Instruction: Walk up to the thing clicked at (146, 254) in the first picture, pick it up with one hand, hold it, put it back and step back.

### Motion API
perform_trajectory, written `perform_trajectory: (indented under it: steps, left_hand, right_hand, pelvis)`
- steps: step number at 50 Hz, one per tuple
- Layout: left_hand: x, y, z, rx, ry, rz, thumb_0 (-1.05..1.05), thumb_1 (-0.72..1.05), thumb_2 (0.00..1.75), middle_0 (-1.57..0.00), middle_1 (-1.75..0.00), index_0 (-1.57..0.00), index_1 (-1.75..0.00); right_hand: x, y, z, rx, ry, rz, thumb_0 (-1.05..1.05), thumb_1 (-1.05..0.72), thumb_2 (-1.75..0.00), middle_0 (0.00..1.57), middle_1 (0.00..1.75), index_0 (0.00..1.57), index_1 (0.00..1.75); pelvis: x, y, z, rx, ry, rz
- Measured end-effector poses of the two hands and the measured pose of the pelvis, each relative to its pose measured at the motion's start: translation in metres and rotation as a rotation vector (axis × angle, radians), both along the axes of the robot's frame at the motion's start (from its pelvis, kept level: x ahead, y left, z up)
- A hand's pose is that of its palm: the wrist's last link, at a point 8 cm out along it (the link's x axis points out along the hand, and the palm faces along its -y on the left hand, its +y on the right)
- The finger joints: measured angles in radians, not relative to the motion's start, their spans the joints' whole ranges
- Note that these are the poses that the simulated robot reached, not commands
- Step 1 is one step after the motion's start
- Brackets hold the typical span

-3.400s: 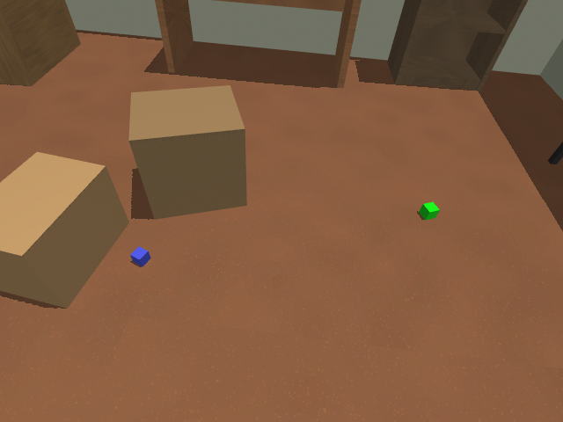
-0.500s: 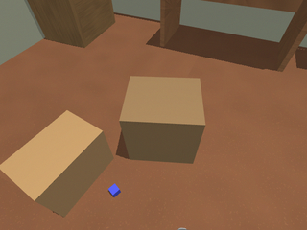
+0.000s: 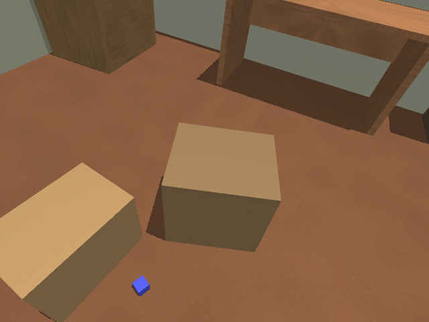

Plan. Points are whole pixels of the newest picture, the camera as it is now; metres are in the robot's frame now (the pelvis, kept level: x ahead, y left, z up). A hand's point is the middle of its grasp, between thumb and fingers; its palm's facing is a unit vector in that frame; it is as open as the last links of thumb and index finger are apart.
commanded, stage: walk up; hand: left
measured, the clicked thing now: (141, 285) +0.43 +0.22 -0.74
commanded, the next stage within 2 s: stand in 1.16 s
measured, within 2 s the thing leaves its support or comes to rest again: neither
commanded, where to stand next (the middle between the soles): +0.05 +0.00 m, yaw -1 degrees
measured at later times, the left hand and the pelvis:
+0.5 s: hand out of the picture +0.10 +0.26 -0.13, palm faces -0.03 -0.93 -0.37, open 7.4 cm; pelvis +0.02 +0.00 +0.02, yaw -1 degrees
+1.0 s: hand out of the picture +0.12 +0.25 -0.14, palm faces -0.06 -0.93 -0.35, open 7.4 cm; pelvis +0.03 +0.00 +0.02, yaw -2 degrees
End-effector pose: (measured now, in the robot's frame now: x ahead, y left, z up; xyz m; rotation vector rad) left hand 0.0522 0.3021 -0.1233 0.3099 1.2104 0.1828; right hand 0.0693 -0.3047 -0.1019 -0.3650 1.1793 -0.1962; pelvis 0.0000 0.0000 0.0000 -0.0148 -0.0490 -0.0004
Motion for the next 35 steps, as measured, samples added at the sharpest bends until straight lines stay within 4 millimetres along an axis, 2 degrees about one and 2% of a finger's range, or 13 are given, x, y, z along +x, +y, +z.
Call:
perform_trajectory:
  steps: [9,15,21,35]
  left_hand:
    - [0.011,0.001,0.017,0.029,0.010,0.017,0.01,0.90,0.90,-0.21,-0.30,-0.20,-0.30]
    - [0.023,0.003,0.028,0.054,0.000,0.017,0.01,0.90,0.90,-0.20,-0.30,-0.20,-0.30]
    - [0.036,0.001,0.031,0.053,-0.014,0.007,0.01,0.90,0.90,-0.20,-0.30,-0.20,-0.30]
    - [0.054,-0.011,0.023,0.010,-0.001,-0.031,0.01,0.90,0.90,-0.20,-0.30,-0.20,-0.30]
  right_hand:
    - [0.046,0.014,-0.004,0.061,-0.055,0.024,0.00,-0.90,-0.90,0.20,0.30,0.20,0.30]
    - [0.059,0.014,-0.004,0.080,-0.068,0.016,0.00,-0.90,-0.90,0.20,0.30,0.20,0.30]
    - [0.052,0.008,-0.002,0.072,-0.038,-0.007,0.00,-0.90,-0.90,0.20,0.30,0.20,0.30]
    - [0.008,-0.001,0.000,0.039,0.063,-0.080,0.00,-0.90,-0.90,0.20,0.30,0.20,0.30]
  pelvis:
    - [0.012,-0.002,0.008,0.008,0.001,-0.001]
    - [0.016,-0.003,0.012,0.013,0.000,-0.003]
    - [0.018,-0.003,0.016,0.016,0.000,-0.005]
    - [0.022,-0.001,0.019,0.016,0.003,-0.021]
